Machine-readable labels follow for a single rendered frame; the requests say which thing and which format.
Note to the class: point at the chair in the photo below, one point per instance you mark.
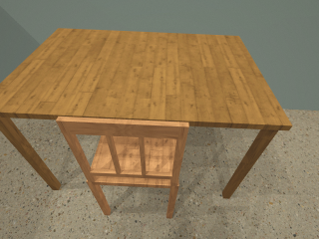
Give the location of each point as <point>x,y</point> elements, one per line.
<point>130,152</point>

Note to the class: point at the table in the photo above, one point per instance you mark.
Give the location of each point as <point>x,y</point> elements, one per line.
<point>205,80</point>

